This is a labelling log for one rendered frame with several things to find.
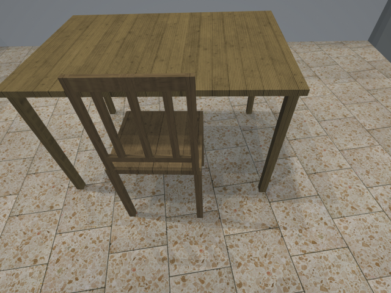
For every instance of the chair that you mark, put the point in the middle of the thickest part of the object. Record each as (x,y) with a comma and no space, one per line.
(149,142)

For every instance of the table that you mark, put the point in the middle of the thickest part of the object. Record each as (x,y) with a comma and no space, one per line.
(231,54)

